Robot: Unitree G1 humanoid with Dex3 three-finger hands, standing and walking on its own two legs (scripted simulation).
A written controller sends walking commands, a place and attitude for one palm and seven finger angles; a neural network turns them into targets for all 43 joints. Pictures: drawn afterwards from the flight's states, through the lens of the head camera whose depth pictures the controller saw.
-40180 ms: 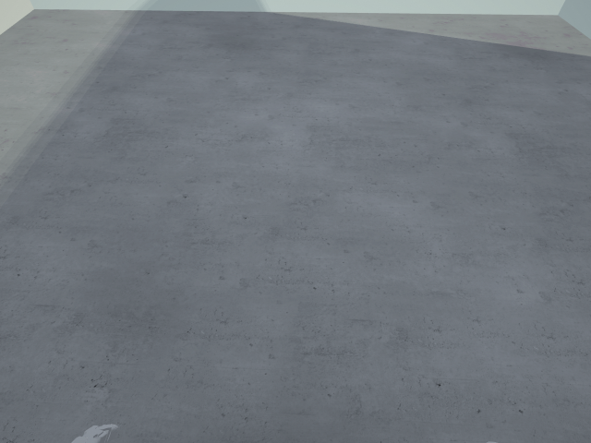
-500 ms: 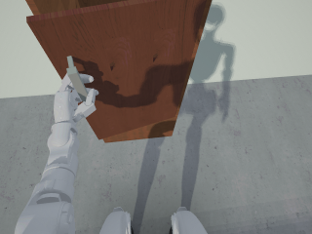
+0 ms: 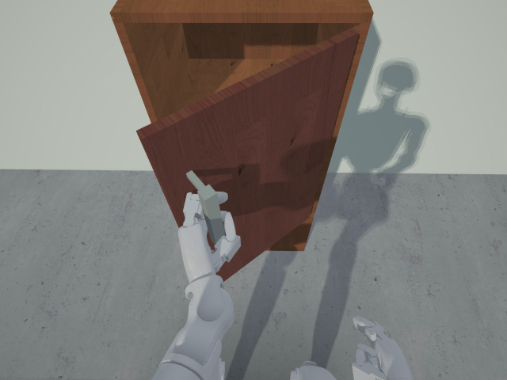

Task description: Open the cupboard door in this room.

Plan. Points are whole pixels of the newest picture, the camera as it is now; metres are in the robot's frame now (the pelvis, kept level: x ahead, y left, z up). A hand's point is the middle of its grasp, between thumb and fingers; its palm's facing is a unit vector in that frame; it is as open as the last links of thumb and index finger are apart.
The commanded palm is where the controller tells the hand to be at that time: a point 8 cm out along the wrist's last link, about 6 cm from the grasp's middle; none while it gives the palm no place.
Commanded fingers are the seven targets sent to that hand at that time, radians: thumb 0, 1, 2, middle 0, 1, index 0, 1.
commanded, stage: pull the door open along its arc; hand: left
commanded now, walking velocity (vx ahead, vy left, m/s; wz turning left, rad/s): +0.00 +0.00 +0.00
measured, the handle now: (206, 211) +0.37 +0.10 +0.04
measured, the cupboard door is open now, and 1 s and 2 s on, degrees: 40 41 44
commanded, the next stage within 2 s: open thumb and fingers to let go in 0.08 s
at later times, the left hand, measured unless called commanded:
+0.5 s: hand (233, 247) +0.31 +0.05 +0.03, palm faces +0.39 -0.92 -0.04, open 8.3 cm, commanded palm +0.27 +0.09 +0.03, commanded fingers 0.00 -0.29 0.39 -0.31 -1.22 -0.31 -1.22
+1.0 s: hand (234, 248) +0.31 +0.05 +0.03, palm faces +0.29 -0.96 -0.03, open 15.1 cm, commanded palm +0.27 +0.08 +0.03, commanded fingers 0.00 -0.50 0.30 -0.15 -0.30 -0.15 -0.30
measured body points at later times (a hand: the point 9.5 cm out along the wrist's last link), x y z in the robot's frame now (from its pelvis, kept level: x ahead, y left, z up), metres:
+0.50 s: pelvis +0.00 -0.03 +0.00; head +0.06 -0.05 +0.44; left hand +0.29 +0.10 +0.04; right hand +0.16 -0.25 -0.12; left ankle +0.03 +0.14 -0.66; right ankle -0.01 -0.10 -0.66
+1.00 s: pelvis -0.01 +0.00 -0.01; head +0.05 -0.01 +0.44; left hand +0.29 +0.10 +0.04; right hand +0.16 -0.21 -0.12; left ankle +0.03 +0.15 -0.66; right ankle -0.01 -0.10 -0.66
